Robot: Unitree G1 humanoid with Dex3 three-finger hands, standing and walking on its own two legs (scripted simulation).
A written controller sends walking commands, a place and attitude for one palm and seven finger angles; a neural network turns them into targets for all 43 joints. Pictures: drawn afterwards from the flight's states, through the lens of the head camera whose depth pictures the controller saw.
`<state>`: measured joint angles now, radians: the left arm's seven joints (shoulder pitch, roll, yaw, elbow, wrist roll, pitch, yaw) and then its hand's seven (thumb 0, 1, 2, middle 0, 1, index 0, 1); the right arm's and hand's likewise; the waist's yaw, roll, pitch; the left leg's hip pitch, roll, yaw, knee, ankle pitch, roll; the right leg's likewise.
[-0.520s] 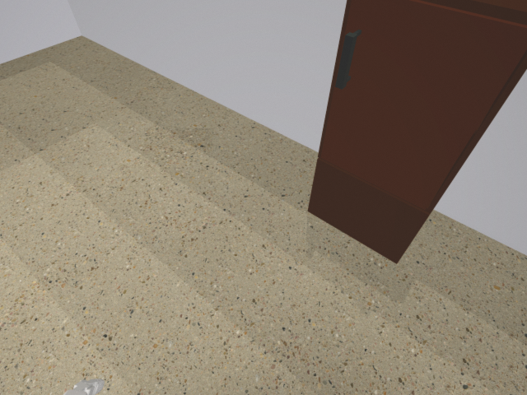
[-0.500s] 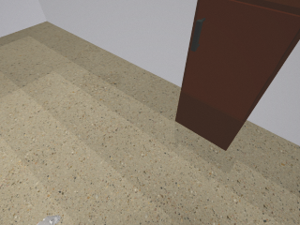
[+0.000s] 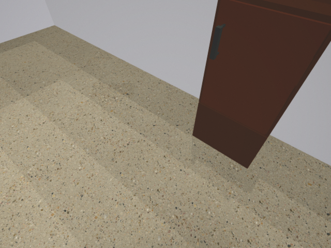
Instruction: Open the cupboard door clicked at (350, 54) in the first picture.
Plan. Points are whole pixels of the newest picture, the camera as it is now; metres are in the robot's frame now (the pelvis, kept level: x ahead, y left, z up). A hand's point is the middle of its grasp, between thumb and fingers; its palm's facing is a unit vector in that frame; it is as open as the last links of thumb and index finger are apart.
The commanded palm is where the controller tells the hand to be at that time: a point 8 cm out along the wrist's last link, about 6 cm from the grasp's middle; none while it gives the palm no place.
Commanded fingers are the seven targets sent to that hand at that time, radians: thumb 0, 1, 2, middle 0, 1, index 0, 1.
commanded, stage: stand and wait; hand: left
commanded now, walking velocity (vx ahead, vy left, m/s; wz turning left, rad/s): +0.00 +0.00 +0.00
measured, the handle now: (218, 41) +0.98 -0.19 +0.04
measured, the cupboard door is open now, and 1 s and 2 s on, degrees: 0 0 0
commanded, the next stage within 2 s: look at it before walking up in 0.54 s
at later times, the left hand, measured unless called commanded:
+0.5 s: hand out of the picture +0.06 +0.24 -0.15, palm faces -0.02 -0.94 -0.33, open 7.4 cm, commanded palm none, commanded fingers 0.00 0.90 0.90 -0.20 -0.30 -0.20 -0.30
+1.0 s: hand out of the picture +0.06 +0.24 -0.15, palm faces -0.03 -0.94 -0.34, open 7.4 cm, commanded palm none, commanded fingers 0.00 0.90 0.90 -0.20 -0.30 -0.20 -0.30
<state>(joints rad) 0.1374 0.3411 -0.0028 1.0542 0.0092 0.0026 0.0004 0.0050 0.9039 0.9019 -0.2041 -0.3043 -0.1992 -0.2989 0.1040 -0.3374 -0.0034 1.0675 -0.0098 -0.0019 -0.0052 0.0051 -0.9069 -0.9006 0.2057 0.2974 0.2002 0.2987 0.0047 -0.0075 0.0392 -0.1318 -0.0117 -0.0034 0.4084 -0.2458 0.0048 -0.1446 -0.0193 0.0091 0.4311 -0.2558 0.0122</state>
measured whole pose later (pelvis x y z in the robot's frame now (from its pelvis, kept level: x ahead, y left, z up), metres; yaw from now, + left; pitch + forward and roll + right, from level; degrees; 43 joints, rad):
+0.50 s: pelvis -0.02 -0.01 +0.00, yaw +0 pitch -2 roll +0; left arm 0.13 0.34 -0.01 1.09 0.01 -0.01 0.00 0.00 0.90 0.90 -0.20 -0.30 -0.20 -0.30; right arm 0.12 -0.34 0.00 1.11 -0.01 -0.01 0.00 0.00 -0.91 -0.90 0.21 0.30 0.20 0.30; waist 0.00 0.00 0.03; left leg -0.13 0.00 -0.01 0.37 -0.20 0.00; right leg -0.15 -0.01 0.00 0.39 -0.21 0.01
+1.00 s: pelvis -0.01 -0.01 +0.00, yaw +0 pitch -2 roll +0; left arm 0.13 0.34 0.00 1.10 0.01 -0.01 0.00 0.00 0.90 0.90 -0.20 -0.30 -0.20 -0.30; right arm 0.11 -0.34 0.00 1.12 -0.01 -0.01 0.00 0.00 -0.91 -0.90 0.21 0.30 0.20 0.30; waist 0.00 0.00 0.04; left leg -0.13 0.00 -0.01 0.36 -0.20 -0.01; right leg -0.14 -0.01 0.00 0.38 -0.21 0.00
